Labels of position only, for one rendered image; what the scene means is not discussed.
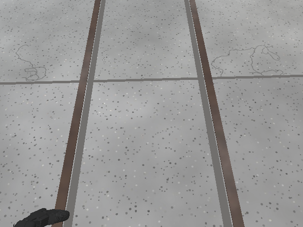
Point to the left robot hand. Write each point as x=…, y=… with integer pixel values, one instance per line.
x=43, y=217

